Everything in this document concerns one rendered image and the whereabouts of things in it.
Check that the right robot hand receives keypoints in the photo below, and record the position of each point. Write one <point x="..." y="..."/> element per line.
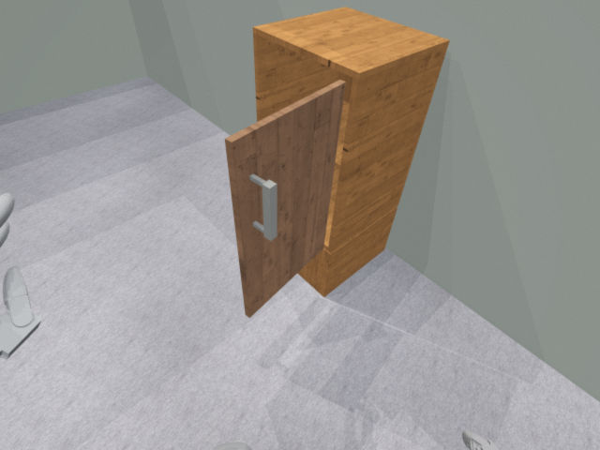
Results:
<point x="475" y="442"/>

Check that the left robot hand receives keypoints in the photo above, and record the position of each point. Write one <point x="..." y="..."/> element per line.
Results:
<point x="19" y="323"/>

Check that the cupboard door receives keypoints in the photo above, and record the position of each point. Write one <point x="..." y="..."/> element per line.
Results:
<point x="296" y="148"/>

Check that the handle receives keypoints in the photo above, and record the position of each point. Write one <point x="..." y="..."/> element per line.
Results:
<point x="269" y="207"/>

